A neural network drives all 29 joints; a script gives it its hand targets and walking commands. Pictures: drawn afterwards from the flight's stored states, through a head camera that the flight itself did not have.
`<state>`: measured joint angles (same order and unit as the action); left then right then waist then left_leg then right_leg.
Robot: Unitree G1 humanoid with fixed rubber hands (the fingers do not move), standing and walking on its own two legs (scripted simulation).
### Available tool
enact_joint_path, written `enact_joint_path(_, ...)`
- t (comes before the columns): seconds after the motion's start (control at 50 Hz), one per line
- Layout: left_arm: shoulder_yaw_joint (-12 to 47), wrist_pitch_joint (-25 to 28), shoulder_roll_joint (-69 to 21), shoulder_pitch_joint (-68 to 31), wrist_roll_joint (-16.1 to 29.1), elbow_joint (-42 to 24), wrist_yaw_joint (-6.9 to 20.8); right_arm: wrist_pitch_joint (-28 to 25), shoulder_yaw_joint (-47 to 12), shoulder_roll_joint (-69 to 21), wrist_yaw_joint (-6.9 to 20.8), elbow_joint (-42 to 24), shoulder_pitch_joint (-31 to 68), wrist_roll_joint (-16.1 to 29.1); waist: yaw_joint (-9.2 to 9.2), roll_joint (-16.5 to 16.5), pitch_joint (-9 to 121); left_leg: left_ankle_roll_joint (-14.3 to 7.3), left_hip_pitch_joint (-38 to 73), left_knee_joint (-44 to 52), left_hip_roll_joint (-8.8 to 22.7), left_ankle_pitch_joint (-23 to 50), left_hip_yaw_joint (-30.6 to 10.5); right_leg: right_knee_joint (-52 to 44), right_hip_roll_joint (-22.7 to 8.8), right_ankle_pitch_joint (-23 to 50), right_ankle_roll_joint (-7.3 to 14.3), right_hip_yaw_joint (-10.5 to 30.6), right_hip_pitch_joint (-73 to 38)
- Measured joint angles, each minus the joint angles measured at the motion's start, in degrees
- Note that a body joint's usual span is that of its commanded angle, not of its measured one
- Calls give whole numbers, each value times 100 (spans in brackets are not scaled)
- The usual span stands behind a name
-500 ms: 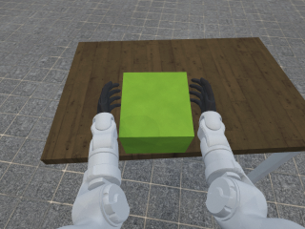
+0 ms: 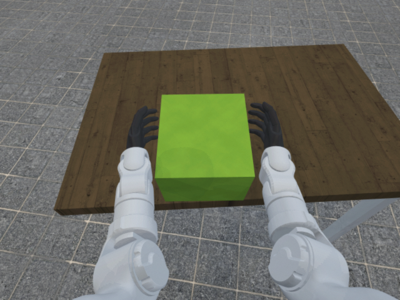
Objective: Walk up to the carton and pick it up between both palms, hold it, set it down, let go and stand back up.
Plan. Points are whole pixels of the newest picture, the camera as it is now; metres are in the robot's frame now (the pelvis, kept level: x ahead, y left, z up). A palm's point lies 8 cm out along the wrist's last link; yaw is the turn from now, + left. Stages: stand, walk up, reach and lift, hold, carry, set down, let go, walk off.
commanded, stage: set down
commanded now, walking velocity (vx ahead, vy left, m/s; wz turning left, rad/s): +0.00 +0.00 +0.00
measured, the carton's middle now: (203, 148) +0.42 +0.06 +0.02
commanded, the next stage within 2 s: none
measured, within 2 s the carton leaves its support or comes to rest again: rests again in 0.28 s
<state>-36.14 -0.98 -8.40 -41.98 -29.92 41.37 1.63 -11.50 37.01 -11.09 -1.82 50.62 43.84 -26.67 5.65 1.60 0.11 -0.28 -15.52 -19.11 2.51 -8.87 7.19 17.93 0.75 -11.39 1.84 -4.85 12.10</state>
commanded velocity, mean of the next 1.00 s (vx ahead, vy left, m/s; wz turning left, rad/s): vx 0.00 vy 0.00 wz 0.00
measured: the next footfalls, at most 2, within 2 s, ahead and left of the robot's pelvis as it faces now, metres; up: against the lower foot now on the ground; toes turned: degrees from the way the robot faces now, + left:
none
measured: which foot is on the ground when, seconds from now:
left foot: down 0.00-1.00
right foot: down 0.00-1.00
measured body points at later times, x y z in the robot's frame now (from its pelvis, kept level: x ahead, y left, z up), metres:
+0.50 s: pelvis +0.00 +0.00 -0.01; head +0.05 +0.02 +0.44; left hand +0.39 +0.21 +0.03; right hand +0.44 -0.08 +0.04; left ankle +0.00 +0.11 -0.75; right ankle -0.03 -0.09 -0.75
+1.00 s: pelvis -0.03 +0.00 -0.02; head +0.02 +0.00 +0.43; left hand +0.40 +0.25 +0.09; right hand +0.46 -0.15 +0.11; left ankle +0.00 +0.12 -0.75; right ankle -0.03 -0.09 -0.75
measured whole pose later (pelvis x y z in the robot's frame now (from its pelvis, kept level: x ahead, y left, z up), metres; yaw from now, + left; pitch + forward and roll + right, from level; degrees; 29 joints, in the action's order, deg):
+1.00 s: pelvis -0.03 +0.00 -0.02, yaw -1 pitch +18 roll -2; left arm 0.1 9.2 14.6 -54.6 14.2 72.8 -5.3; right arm -6.6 -7.0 18.3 0.0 76.9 60.1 23.0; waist 7.8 -0.1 14.7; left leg -0.2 -38.0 -29.9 4.2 -10.0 4.9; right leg 26.8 2.2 -11.4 2.3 -4.5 33.8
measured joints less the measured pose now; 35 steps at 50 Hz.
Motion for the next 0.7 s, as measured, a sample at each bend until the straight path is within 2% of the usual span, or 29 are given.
enact_joint_path(0.2, -63, 230, 52, -35, 55, 138, 79, -93, -38, 44, -77, 75, 8, -19, -16, 50, 35, -10, -129, 4, -16, 39, -21, 42, -16, 1, -3, -24, 137)
enact_joint_path(0.32, 178, 408, 203, 11, 203, 411, -121, -44, -366, 350, -35, 509, 71, 243, 54, 96, 114, -2, -267, -77, 28, 9, 6, 24, 23, 35, 9, 9, 242)
enact_joint_path(0.4, 877, 585, 611, 105, 882, 1048, -556, 6, -1134, 792, -110, 1274, 163, 1025, 73, 54, 389, 5, -690, -307, 111, -65, -13, 45, 92, 73, 28, 5, 571)
enact_joint_path(0.48, 1518, 928, 976, 10, 1729, 1847, -833, -40, -1900, 1037, -318, 1697, 321, 1872, 66, -26, 841, -2, -1354, -598, 181, -134, -59, 192, 145, 84, 34, -11, 1164)
enact_joint_path(0.58, 1976, 1358, 1284, -343, 2404, 2659, -870, -193, -2632, 1363, -469, 2252, 740, 2613, 23, -136, 1182, -15, -1910, -924, 185, -217, -172, 486, 143, 1, 17, -59, 1679)
enact_joint_path(0.7, 2375, 1582, 1614, -802, 2968, 3375, -829, -272, -3199, 1880, -405, 2929, 1163, 3397, 96, -175, 1359, -20, -2166, -1193, 191, -303, -213, 766, 143, -81, -4, -27, 1951)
